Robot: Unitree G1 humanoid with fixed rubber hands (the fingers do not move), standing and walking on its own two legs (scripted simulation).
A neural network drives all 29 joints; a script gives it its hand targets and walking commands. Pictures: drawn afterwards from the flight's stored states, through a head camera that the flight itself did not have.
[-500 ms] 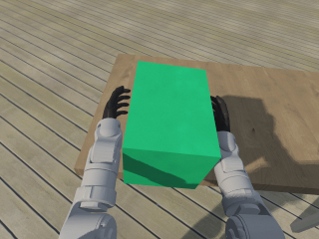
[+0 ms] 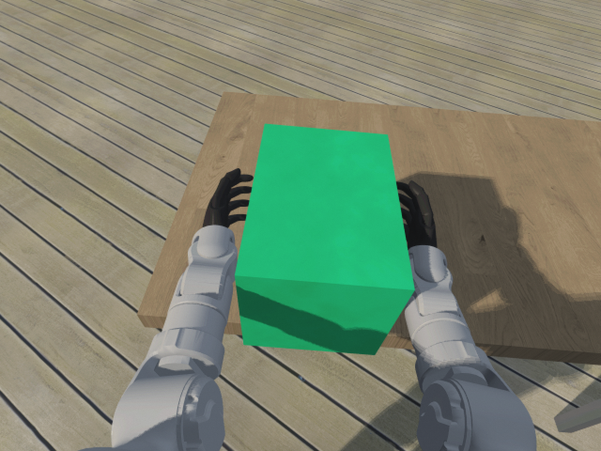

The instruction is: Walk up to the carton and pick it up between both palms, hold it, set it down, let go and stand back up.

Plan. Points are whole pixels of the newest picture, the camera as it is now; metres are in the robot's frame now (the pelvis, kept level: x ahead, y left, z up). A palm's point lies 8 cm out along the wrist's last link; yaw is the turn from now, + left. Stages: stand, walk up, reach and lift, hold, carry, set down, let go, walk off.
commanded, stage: set down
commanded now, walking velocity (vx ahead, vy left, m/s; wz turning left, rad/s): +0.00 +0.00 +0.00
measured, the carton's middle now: (318, 236) +0.40 -0.03 +0.06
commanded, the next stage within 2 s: none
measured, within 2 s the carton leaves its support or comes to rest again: rests again in 1.50 s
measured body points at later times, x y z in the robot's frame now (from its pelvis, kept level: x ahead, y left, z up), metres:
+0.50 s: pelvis +0.01 +0.00 +0.00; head +0.06 +0.01 +0.45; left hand +0.43 +0.11 +0.05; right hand +0.41 -0.17 +0.05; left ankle -0.01 +0.12 -0.75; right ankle +0.00 -0.09 -0.75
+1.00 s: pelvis +0.01 +0.00 -0.01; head +0.09 -0.01 +0.44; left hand +0.43 +0.10 +0.01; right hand +0.42 -0.18 +0.02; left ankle -0.01 +0.12 -0.75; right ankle +0.00 -0.09 -0.75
